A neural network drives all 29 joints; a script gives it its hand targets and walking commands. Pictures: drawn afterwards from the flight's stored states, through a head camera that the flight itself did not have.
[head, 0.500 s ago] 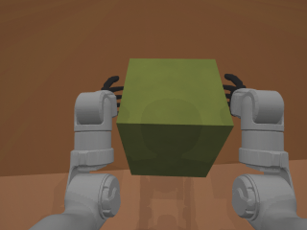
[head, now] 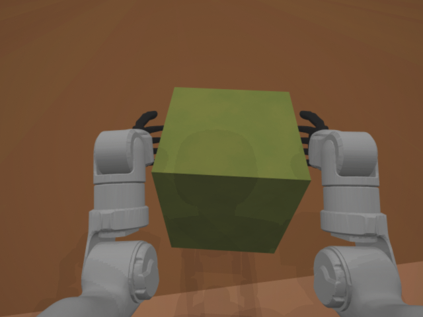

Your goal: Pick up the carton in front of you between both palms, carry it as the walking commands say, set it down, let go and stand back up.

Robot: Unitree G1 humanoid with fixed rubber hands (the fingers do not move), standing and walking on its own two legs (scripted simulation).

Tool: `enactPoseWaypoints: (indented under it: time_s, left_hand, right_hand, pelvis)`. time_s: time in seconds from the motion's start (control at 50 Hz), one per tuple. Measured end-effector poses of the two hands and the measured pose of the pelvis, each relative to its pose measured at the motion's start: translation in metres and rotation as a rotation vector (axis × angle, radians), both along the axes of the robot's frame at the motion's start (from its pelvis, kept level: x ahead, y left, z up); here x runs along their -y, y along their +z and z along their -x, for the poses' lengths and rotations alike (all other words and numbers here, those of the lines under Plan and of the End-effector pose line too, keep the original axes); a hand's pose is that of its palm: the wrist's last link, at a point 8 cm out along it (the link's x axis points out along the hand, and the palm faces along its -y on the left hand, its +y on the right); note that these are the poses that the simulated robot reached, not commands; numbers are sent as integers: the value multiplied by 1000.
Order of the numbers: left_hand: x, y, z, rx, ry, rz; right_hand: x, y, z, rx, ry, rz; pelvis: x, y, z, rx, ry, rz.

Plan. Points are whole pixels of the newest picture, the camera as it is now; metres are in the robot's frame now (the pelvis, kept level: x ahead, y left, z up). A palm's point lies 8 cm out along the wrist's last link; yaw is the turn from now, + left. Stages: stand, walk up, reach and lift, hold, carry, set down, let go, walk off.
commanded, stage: carry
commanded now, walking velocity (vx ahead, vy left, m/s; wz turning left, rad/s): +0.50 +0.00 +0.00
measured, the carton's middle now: (226, 174) +0.37 -0.01 +0.07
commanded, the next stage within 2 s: none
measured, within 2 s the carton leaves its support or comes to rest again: neither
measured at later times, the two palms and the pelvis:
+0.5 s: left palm (161, 58) +0.63 +0.12 +0.18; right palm (286, 46) +0.67 -0.17 +0.18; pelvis +0.28 -0.05 +0.03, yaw +2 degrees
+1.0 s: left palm (168, 16) +0.93 +0.13 +0.16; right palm (264, 12) +0.92 -0.16 +0.16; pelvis +0.58 +0.00 +0.05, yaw -1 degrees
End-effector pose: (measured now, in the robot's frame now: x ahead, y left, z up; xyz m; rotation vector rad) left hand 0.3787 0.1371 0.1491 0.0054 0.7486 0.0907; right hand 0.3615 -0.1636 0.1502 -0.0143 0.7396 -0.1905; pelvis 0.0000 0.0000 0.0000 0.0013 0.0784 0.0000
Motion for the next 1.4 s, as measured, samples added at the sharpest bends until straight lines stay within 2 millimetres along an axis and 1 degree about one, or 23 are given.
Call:
enactPoseWaypoints:
  time_s: [0.04,0.1,0.18,0.24,0.3,0.34,0.42,0.48,0.54,0.62,0.68,0.72,0.76,0.8,0.86,0.92,1.0,1.06,1.12,1.18,1.24,1.32,1.4]
  left_hand:
    - [5,1,-21,-8,-11,-3]
    - [10,10,-54,18,-14,10]
    - [14,27,-100,78,6,19]
    - [17,37,-136,101,24,10]
    - [22,40,-174,103,43,-11]
    - [24,36,-195,83,59,-37]
    - [19,22,-223,-4,94,-58]
    - [14,23,-246,-16,122,-54]
    - [11,34,-277,19,141,-44]
    - [7,52,-326,85,141,-30]
    - [4,60,-368,110,125,-21]
    - [0,61,-397,108,107,-17]
    - [-3,58,-429,105,79,-11]
    - [-2,51,-459,87,36,16]
    - [-1,38,-494,9,9,18]
    - [2,24,-522,-54,-3,26]
    - [3,6,-554,-77,13,43]
    - [4,-6,-576,-57,44,62]
    - [7,-15,-598,-14,81,82]
    - [14,-21,-627,37,104,86]
    - [24,-27,-661,65,89,35]
    - [28,-33,-690,-7,102,8]
    - [26,-27,-720,-32,125,-3]
  right_hand:
    - [4,1,-15,-9,-19,3]
    - [9,11,-46,19,-37,-4]
    - [13,30,-97,80,-32,-16]
    - [17,38,-140,103,-14,-25]
    - [22,38,-186,103,18,-28]
    - [24,32,-216,83,48,-36]
    - [18,22,-262,-3,96,-43]
    - [12,24,-295,-15,116,-49]
    - [9,33,-327,20,119,-59]
    - [6,51,-372,85,102,-67]
    - [3,60,-408,111,85,-61]
    - [0,63,-433,109,72,-52]
    - [-3,63,-457,106,53,-33]
    - [-4,59,-479,87,39,-9]
    - [-2,44,-504,10,13,-3]
    - [-2,29,-526,-51,1,-30]
    - [-1,12,-557,-71,-26,-50]
    - [0,0,-582,-50,-32,-66]
    - [4,-9,-610,-7,-34,-88]
    - [12,-18,-642,44,-25,-105]
    - [21,-30,-681,68,10,-102]
    - [25,-38,-718,-6,44,-95]
    - [23,-32,-757,-33,79,-88]
  pelvis:
    - [-1,7,-18,-2,-1,9]
    - [0,14,-47,-7,0,14]
    - [7,18,-92,-17,4,10]
    - [16,16,-133,-20,5,7]
    - [30,8,-179,-10,18,10]
    - [37,7,-204,0,24,25]
    - [47,21,-242,0,25,4]
    - [50,31,-269,-4,27,-7]
    - [51,37,-298,-11,26,-13]
    - [45,41,-343,-18,21,-10]
    - [37,39,-382,-17,17,0]
    - [29,36,-412,-10,14,11]
    - [20,28,-444,3,4,17]
    - [14,26,-470,6,2,7]
    - [6,34,-503,1,-3,20]
    - [2,45,-535,-8,-9,33]
    - [2,54,-582,-17,-12,44]
    - [7,55,-622,-18,-11,41]
    - [15,50,-666,-16,-11,32]
    - [25,40,-714,-5,-5,23]
    - [37,27,-762,12,25,26]
    - [47,37,-807,13,48,11]
    - [51,50,-852,14,50,-9]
